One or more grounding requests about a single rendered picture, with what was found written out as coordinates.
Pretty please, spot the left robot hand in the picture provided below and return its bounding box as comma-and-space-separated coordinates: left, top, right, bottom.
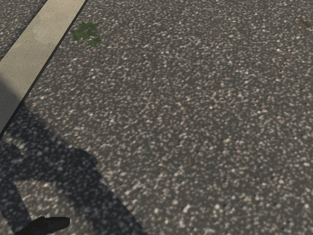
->
15, 216, 70, 235

